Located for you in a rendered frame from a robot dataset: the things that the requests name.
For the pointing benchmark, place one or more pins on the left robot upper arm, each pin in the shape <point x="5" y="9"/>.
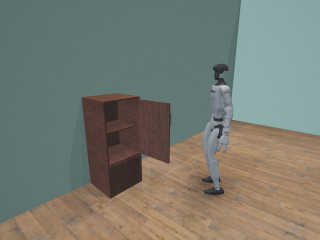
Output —
<point x="226" y="93"/>

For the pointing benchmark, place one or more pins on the left robot hand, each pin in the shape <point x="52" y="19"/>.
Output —
<point x="224" y="139"/>

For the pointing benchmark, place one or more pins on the left robot forearm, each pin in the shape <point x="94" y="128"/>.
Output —
<point x="227" y="121"/>

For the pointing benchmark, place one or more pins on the robot left shin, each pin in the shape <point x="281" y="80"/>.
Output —
<point x="214" y="173"/>

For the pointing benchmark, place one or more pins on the cupboard door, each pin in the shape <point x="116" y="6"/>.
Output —
<point x="154" y="129"/>

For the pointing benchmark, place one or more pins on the robot left foot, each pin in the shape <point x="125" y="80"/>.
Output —
<point x="213" y="191"/>

